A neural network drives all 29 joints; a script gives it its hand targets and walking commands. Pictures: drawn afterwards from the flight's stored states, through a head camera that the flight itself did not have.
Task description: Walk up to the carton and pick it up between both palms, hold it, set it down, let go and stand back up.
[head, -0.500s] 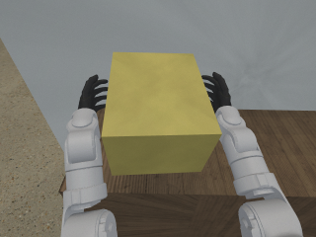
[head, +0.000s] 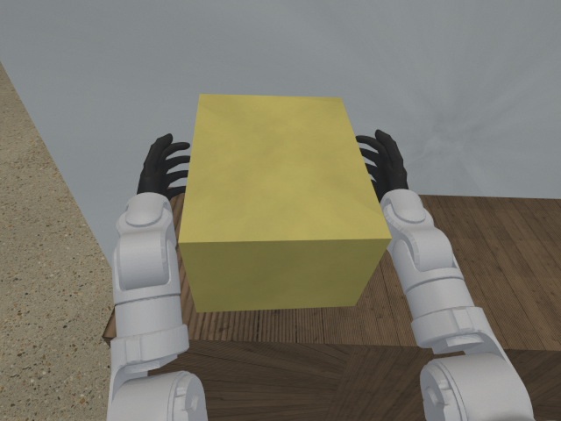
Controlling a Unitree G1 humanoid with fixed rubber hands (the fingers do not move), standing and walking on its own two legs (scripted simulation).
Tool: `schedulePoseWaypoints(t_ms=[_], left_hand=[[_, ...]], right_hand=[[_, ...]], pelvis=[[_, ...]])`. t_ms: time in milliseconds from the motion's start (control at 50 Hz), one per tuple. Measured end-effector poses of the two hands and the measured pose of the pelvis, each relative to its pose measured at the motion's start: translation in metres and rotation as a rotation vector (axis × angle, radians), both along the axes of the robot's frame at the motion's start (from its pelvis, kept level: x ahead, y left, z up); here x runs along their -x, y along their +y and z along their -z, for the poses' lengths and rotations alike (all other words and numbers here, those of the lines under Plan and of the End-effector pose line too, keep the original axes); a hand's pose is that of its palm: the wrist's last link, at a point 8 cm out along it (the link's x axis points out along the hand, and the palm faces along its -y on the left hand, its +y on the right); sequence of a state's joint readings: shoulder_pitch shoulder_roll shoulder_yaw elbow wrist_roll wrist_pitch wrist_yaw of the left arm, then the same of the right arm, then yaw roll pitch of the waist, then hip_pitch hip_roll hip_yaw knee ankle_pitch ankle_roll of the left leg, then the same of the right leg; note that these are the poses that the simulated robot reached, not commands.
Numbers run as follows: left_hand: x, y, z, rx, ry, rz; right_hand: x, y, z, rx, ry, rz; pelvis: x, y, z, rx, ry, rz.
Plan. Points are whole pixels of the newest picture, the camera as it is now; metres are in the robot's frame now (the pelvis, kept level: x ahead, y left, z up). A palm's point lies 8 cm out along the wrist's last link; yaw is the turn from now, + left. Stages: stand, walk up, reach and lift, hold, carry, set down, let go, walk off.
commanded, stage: hold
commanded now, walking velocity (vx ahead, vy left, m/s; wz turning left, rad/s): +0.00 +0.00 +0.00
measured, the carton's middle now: (274, 196) +0.38 +0.01 +0.14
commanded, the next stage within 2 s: none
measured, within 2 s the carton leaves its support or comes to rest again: neither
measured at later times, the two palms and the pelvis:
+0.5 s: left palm (154, 194) +0.36 +0.17 +0.18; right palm (385, 188) +0.36 -0.15 +0.17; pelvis +0.00 +0.00 +0.00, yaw +0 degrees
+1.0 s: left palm (156, 194) +0.35 +0.17 +0.18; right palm (387, 188) +0.36 -0.15 +0.17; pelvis +0.00 +0.00 +0.00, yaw +0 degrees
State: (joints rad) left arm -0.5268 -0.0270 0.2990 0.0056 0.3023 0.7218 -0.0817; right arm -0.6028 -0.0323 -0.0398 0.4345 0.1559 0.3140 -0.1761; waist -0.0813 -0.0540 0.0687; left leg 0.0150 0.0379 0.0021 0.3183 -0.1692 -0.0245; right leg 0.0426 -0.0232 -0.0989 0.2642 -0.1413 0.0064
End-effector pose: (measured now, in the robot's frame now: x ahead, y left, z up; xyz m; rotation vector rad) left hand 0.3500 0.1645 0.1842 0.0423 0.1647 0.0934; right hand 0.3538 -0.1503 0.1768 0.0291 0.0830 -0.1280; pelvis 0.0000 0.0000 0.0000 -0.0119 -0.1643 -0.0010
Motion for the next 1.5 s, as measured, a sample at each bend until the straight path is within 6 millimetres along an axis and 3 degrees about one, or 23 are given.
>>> schedulePoseWaypoints(t_ms=[1500], left_hand=[[-0.0054, 0.0013, 0.0037, 0.001, 0.004, 0.005]], right_hand=[[-0.0036, 0.0013, 0.0043, 0.006, 0.000, 0.003]], pelvis=[[-0.0013, 0.0006, -0.0001, 0.000, 0.011, 0.002]])
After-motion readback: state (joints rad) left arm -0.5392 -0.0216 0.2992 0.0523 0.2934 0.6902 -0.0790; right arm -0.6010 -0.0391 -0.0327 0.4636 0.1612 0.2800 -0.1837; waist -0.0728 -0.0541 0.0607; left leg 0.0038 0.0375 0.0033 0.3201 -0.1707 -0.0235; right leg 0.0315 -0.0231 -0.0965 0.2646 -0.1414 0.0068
